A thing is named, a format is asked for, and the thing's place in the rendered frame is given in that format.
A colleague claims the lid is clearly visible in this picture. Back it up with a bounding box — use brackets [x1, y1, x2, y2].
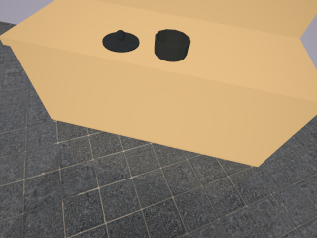
[102, 32, 140, 53]

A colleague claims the pot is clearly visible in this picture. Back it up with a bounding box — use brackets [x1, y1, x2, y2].
[154, 29, 191, 62]

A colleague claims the knob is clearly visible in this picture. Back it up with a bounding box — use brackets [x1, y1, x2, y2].
[116, 30, 126, 41]

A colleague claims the table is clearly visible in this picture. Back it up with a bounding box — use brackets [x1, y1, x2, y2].
[0, 0, 317, 167]

